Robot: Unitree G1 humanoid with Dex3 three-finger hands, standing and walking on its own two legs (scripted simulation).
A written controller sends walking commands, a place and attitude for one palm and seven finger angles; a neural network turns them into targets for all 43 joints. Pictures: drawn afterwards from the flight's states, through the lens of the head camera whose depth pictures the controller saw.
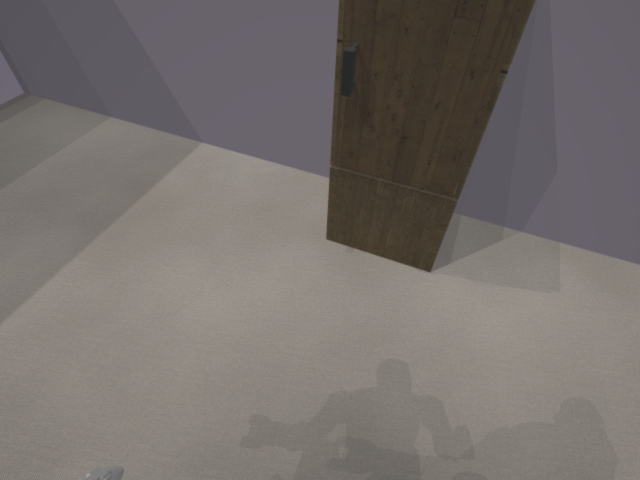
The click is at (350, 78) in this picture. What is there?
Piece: cupboard door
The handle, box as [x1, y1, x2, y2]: [341, 43, 358, 96]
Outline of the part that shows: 358,43 355,43 351,47 346,47 343,53 341,94 349,96 352,92 352,87 354,84 353,72 355,50 358,46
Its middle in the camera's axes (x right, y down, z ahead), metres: +0.08 -0.47 +1.06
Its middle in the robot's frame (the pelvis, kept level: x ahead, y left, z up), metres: +1.12 -0.02 +0.01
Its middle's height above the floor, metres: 0.78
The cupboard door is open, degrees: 0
